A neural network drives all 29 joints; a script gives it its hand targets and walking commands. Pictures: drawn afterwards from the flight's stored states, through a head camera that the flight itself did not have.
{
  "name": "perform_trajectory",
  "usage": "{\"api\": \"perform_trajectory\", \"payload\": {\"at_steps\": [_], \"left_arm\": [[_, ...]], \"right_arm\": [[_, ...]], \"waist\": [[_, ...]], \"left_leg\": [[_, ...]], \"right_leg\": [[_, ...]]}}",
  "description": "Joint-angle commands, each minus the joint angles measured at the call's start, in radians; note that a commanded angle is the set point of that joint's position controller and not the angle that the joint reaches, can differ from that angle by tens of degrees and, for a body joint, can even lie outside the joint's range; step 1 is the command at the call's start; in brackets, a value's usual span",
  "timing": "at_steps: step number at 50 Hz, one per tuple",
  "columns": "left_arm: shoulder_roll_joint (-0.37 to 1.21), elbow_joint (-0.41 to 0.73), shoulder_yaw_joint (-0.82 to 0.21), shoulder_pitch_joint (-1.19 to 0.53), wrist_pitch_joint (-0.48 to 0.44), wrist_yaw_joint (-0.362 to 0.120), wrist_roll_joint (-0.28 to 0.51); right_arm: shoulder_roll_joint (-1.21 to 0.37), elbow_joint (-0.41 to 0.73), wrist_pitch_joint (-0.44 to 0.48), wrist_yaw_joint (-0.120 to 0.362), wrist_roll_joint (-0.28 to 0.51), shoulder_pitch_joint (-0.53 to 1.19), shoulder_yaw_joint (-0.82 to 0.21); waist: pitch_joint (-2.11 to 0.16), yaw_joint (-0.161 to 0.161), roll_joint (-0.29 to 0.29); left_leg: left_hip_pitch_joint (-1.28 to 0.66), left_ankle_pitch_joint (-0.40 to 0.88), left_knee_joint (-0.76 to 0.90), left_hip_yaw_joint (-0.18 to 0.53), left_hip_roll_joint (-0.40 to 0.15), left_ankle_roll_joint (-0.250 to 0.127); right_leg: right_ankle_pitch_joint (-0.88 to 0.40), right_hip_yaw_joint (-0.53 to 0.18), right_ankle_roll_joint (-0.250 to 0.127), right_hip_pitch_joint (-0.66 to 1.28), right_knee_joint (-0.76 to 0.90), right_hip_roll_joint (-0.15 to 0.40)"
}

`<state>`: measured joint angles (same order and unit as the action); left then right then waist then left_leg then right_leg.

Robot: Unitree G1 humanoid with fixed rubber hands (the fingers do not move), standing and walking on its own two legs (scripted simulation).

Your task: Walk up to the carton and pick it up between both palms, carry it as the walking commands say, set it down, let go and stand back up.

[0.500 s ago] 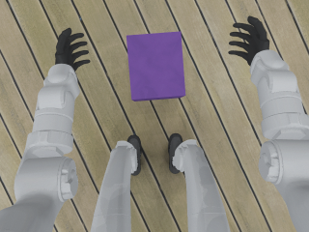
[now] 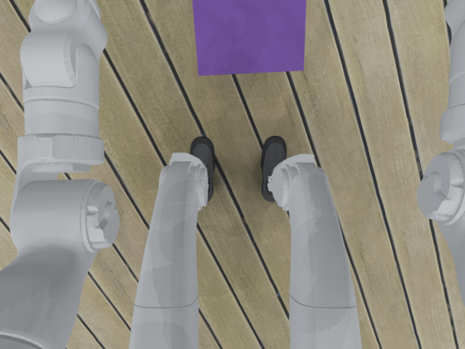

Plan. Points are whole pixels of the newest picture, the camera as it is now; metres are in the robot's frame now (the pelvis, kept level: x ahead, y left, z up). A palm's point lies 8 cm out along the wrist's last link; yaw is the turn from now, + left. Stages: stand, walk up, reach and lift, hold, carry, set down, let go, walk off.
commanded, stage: reach and lift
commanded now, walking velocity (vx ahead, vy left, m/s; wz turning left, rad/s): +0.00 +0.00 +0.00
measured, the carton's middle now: (247, 9) +0.55 -0.02 -0.55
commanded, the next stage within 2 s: none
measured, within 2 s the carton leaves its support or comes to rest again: neither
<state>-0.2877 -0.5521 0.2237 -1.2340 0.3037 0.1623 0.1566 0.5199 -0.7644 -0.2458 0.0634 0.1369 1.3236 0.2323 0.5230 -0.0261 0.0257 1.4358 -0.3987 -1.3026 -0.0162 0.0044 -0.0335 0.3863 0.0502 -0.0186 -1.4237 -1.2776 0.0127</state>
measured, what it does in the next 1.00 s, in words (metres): lowers itself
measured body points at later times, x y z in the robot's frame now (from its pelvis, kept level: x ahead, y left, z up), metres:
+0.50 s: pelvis -0.04 -0.01 -0.17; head +0.34 -0.01 +0.06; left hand +0.53 +0.18 -0.32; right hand +0.56 -0.23 -0.30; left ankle +0.09 +0.10 -0.59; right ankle +0.10 -0.11 -0.59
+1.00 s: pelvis -0.02 -0.01 -0.27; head +0.36 -0.01 -0.04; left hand +0.54 +0.19 -0.45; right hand +0.56 -0.22 -0.45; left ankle +0.09 +0.10 -0.59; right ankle +0.10 -0.12 -0.59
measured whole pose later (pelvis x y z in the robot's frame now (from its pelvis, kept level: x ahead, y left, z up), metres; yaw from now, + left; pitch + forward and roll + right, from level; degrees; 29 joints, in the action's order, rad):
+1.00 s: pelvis -0.02 -0.01 -0.27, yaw +2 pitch +32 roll +1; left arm -0.41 -1.00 0.08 -1.49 0.18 0.17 0.29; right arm 0.52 -1.05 -0.16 -0.06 0.29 1.51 0.03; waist 0.52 0.00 0.02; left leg 2.20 -0.60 -2.25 -0.05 0.00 -0.03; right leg 0.60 0.04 -0.06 -2.21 -2.26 0.05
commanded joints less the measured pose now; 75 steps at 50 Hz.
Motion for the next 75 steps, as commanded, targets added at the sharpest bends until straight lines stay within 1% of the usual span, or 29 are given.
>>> {"api": "perform_trajectory", "payload": {"at_steps": [1, 3, 7, 8, 9, 10, 14, 16, 19, 21, 29, 31, 34, 35, 36, 38, 39, 42, 45, 47, 50, 52, 53, 55, 57, 59, 62, 66, 75], "left_arm": [[-0.163, 0.110, 0.011, -0.346, -0.037, 0.010, 0.007], [-0.184, 0.071, 0.007, -0.392, -0.036, 0.012, 0.010], [-0.195, -0.016, -0.022, -0.423, -0.015, 0.018, 0.028], [-0.208, 0.031, -0.023, -0.459, -0.011, 0.022, 0.035], [-0.206, -0.043, -0.028, -0.459, -0.005, 0.023, 0.040], [-0.215, -0.028, -0.030, -0.472, 0.002, 0.025, 0.042], [-0.247, -0.003, -0.029, -0.530, 0.023, 0.032, 0.064], [-0.265, 0.021, -0.015, -0.548, 0.031, 0.037, 0.063], [-0.291, 0.009, -0.004, -0.577, 0.043, 0.037, 0.064], [-0.314, 0.035, -0.004, -0.609, 0.045, 0.040, 0.071], [-0.306, -0.090, -0.035, -0.636, 0.012, 0.027, 0.088], [-0.292, -0.121, -0.043, -0.600, -0.005, 0.023, 0.089], [-0.282, -0.185, -0.041, -0.567, -0.037, 0.017, 0.081], [-0.283, -0.144, -0.049, -0.573, -0.048, 0.017, 0.082], [-0.274, -0.219, -0.057, -0.560, -0.062, 0.014, 0.083], [-0.276, -0.156, -0.058, -0.562, -0.082, 0.016, 0.077], [-0.270, -0.189, -0.071, -0.565, -0.092, 0.017, 0.081], [-0.261, -0.212, -0.076, -0.546, -0.118, 0.015, 0.090], [-0.246, -0.220, -0.086, -0.530, -0.147, 0.016, 0.109], [-0.214, -0.309, -0.110, -0.491, -0.163, 0.009, 0.126], [-0.183, -0.378, -0.146, -0.481, -0.181, -0.005, 0.150], [-0.182, -0.351, -0.162, -0.502, -0.194, -0.007, 0.170], [-0.180, -0.422, -0.169, -0.490, -0.198, -0.007, 0.176], [-0.182, -0.411, -0.173, -0.488, -0.212, -0.013, 0.187], [-0.166, -0.444, -0.196, -0.498, -0.225, -0.019, 0.206], [-0.142, -0.487, -0.206, -0.478, -0.229, -0.029, 0.208], [-0.154, -0.487, -0.187, -0.485, -0.241, -0.030, 0.200], [-0.142, -0.518, -0.170, -0.431, -0.249, -0.031, 0.172], [-0.119, -0.516, -0.174, -0.423, -0.265, -0.033, 0.181]], "right_arm": [[0.248, 0.137, 0.047, -0.005, 0.018, 0.398, 0.022], [0.243, 0.080, 0.037, -0.014, 0.035, 0.436, -0.001], [0.259, -0.028, 0.012, -0.028, 0.041, 0.448, -0.009], [0.276, 0.009, 0.007, -0.033, 0.044, 0.468, -0.015], [0.278, -0.053, 0.003, -0.034, 0.043, 0.473, -0.016], [0.290, -0.044, -0.004, -0.038, 0.046, 0.481, -0.014], [0.275, 0.013, -0.031, -0.054, 0.083, 0.565, -0.060], [0.286, 0.074, -0.042, -0.068, 0.100, 0.611, -0.074], [0.280, 0.071, -0.065, -0.084, 0.125, 0.640, -0.108], [0.285, 0.108, -0.071, -0.098, 0.133, 0.667, -0.116], [0.256, -0.007, -0.054, -0.125, 0.128, 0.656, -0.133], [0.240, -0.011, -0.039, -0.126, 0.134, 0.650, -0.141], [0.219, -0.055, -0.008, -0.130, 0.129, 0.614, -0.150], [0.224, -0.024, 0.004, -0.131, 0.133, 0.612, -0.148], [0.220, -0.092, 0.016, -0.130, 0.130, 0.600, -0.144], [0.216, -0.042, 0.038, -0.129, 0.134, 0.596, -0.148], [0.207, -0.095, 0.047, -0.129, 0.137, 0.585, -0.148], [0.209, -0.098, 0.077, -0.132, 0.138, 0.581, -0.154], [0.208, -0.109, 0.106, -0.131, 0.138, 0.567, -0.164], [0.184, -0.156, 0.122, -0.126, 0.149, 0.540, -0.181], [0.174, -0.199, 0.144, -0.123, 0.147, 0.531, -0.175], [0.178, -0.161, 0.161, -0.121, 0.155, 0.541, -0.185], [0.183, -0.215, 0.166, -0.121, 0.153, 0.537, -0.177], [0.162, -0.190, 0.178, -0.117, 0.162, 0.532, -0.188], [0.135, -0.244, 0.188, -0.109, 0.177, 0.522, -0.208], [0.102, -0.291, 0.183, -0.092, 0.194, 0.511, -0.240], [0.113, -0.278, 0.199, -0.092, 0.185, 0.501, -0.222], [0.093, -0.271, 0.206, -0.090, 0.190, 0.471, -0.222], [0.072, -0.290, 0.211, -0.093, 0.185, 0.429, -0.227]], "waist": [[-2.187, 0.051, -0.048], [-2.180, 0.030, -0.043], [-2.140, 0.047, -0.021], [-2.201, 0.060, -0.018], [-2.132, 0.059, -0.022], [-2.146, 0.067, -0.011], [-2.191, 0.038, -0.052], [-2.219, 0.012, -0.074], [-2.202, -0.014, -0.082], [-2.223, -0.013, -0.099], [-2.019, 0.009, -0.097], [-2.000, -0.004, -0.096], [-1.942, 0.003, -0.106], [-1.977, 0.008, -0.091], [-1.870, 0.014, -0.086], [-1.926, 0.012, -0.073], [-1.870, 0.015, -0.064], [-1.831, 0.017, -0.063], [-1.811, 0.033, -0.087], [-1.726, 0.032, -0.067], [-1.617, 0.058, -0.058], [-1.651, 0.071, -0.066], [-1.562, 0.082, -0.071], [-1.579, 0.079, -0.079], [-1.510, 0.076, -0.082], [-1.437, 0.046, -0.085], [-1.424, 0.060, -0.098], [-1.434, 0.036, -0.089], [-1.427, 0.047, -0.090]], "left_leg": [[-0.837, 0.589, -0.042, 0.063, 0.061, 0.044], [-0.750, 0.496, -0.078, 0.044, 0.064, 0.043], [-0.629, 0.379, -0.163, 0.031, 0.066, 0.047], [-0.656, 0.387, -0.190, 0.025, 0.064, 0.052], [-0.593, 0.346, -0.210, 0.023, 0.063, 0.051], [-0.588, 0.330, -0.234, 0.018, 0.062, 0.055], [-0.460, 0.268, -0.297, -0.015, 0.064, 0.046], [-0.398, 0.242, -0.328, -0.028, 0.063, 0.039], [-0.287, 0.184, -0.375, -0.054, 0.059, 0.035], [-0.250, 0.160, -0.407, -0.062, 0.052, 0.028], [-0.037, 0.060, -0.525, -0.069, 0.040, 0.025], [-0.023, 0.091, -0.555, -0.068, 0.042, 0.025], [0.037, 0.106, -0.601, -0.068, 0.041, 0.029], [-0.002, 0.142, -0.614, -0.065, 0.043, 0.034], [0.060, 0.115, -0.634, -0.065, 0.038, 0.032], [0.004, 0.182, -0.655, -0.057, 0.043, 0.036], [0.018, 0.187, -0.667, -0.053, 0.039, 0.036], [0.030, 0.209, -0.709, -0.048, 0.040, 0.036], [0.021, 0.244, -0.750, -0.042, 0.043, 0.037], [0.049, 0.253, -0.776, -0.034, 0.039, 0.043], [0.081, 0.248, -0.803, -0.021, 0.037, 0.041], [0.057, 0.277, -0.826, -0.016, 0.038, 0.042], [0.101, 0.257, -0.831, -0.006, 0.033, 0.041], [0.090, 0.279, -0.850, -0.002, 0.038, 0.039], [0.131, 0.274, -0.864, 0.003, 0.038, 0.037], [0.153, 0.273, -0.861, 0.007, 0.034, 0.037], [0.174, 0.302, -0.884, 0.017, 0.034, 0.039], [0.180, 0.334, -0.887, 0.010, 0.035, 0.037], [0.165, 0.337, -0.889, 0.013, 0.039, 0.033]], "right_leg": [[-0.437, -0.005, -0.012, 0.498, -0.022, -0.098], [-0.372, -0.009, -0.009, 0.487, -0.074, -0.093], [-0.255, -0.003, -0.014, 0.384, -0.171, -0.095], [-0.256, -0.004, -0.019, 0.384, -0.185, -0.098], [-0.216, 0.003, -0.016, 0.326, -0.206, -0.095], [-0.202, 0.002, -0.022, 0.309, -0.230, -0.093], [-0.193, -0.008, -0.016, 0.355, -0.303, -0.087], [-0.196, -0.017, -0.010, 0.392, -0.340, -0.082], [-0.177, -0.043, -0.013, 0.420, -0.388, -0.071], [-0.173, -0.047, -0.007, 0.447, -0.423, -0.062], [-0.104, -0.073, -0.008, 0.330, -0.542, -0.034], [-0.135, -0.077, -0.006, 0.310, -0.577, -0.029], [-0.186, -0.086, -0.002, 0.310, -0.626, -0.026], [-0.222, -0.080, 0.002, 0.310, -0.641, -0.030], [-0.195, -0.079, 0.000, 0.236, -0.660, -0.026], [-0.261, -0.078, 0.004, 0.253, -0.685, -0.029], [-0.261, -0.072, 0.005, 0.205, -0.705, -0.025], [-0.288, -0.072, 0.007, 0.175, -0.745, -0.024], [-0.310, -0.071, 0.012, 0.141, -0.776, -0.024], [-0.318, -0.073, 0.009, 0.082, -0.799, -0.016], [-0.279, -0.062, 0.014, -0.021, -0.820, -0.014], [-0.303, -0.065, 0.009, 0.006, -0.837, -0.013], [-0.270, -0.059, 0.013, -0.060, -0.847, -0.008], [-0.282, -0.063, 0.013, -0.050, -0.860, -0.004], [-0.271, -0.063, 0.009, -0.099, -0.881, 0.000], [-0.253, -0.068, 0.012, -0.142, -0.891, 0.003], [-0.279, -0.074, 0.013, -0.170, -0.893, -0.001], [-0.322, -0.079, 0.012, -0.143, -0.907, -0.008], [-0.317, -0.080, 0.019, -0.168, -0.901, -0.010]]}}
